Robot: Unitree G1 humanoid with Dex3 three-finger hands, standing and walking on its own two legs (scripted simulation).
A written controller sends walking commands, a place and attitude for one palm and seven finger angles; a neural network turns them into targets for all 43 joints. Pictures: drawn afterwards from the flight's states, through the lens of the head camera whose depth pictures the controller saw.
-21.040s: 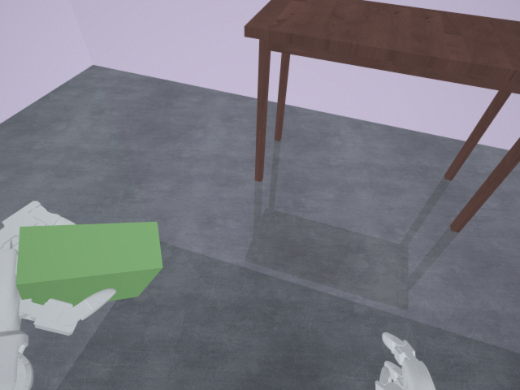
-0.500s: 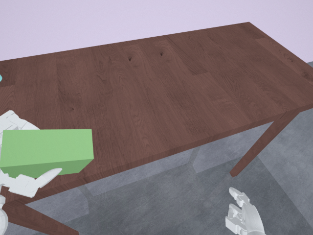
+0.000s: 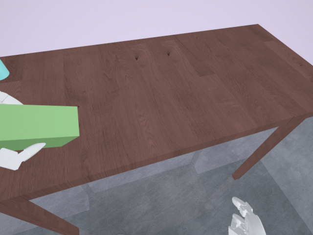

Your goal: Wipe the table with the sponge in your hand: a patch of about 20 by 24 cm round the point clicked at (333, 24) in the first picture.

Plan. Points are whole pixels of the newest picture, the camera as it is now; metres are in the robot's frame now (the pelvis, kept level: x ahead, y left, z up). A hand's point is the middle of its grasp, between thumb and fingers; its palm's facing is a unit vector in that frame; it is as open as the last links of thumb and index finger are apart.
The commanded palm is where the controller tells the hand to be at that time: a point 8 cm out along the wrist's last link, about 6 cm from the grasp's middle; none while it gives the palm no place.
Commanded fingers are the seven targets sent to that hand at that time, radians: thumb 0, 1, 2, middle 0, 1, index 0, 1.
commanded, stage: come to a stop and stand still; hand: left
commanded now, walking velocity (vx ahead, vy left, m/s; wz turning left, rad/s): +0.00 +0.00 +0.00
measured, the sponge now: (45, 129) +0.26 +0.26 +0.16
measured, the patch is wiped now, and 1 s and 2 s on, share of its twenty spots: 0.00 0.00 0.00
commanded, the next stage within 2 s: look again from close up in 0.60 s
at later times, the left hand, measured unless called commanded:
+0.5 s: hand out of the picture +0.21 +0.32 +0.16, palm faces +0.43 -0.84 -0.33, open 9.6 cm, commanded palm +0.15 +0.35 +0.18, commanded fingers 0.00 0.10 1.30 -1.20 -1.60 -1.20 -1.60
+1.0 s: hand (3, 148) +0.21 +0.31 +0.16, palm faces +0.42 -0.83 -0.37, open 9.6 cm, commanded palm +0.16 +0.34 +0.18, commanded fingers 0.00 0.10 1.30 -1.20 -1.60 -1.20 -1.60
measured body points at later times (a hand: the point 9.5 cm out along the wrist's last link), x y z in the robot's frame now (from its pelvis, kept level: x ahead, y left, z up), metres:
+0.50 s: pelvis -0.01 +0.07 +0.00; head +0.01 +0.10 +0.45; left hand +0.18 +0.37 +0.18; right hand +0.18 -0.13 -0.07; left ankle +0.03 +0.13 -0.74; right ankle +0.00 -0.09 -0.74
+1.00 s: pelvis +0.00 +0.05 +0.00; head +0.02 +0.07 +0.45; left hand +0.19 +0.35 +0.18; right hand +0.18 -0.17 -0.07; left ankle +0.03 +0.13 -0.74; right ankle +0.00 -0.09 -0.74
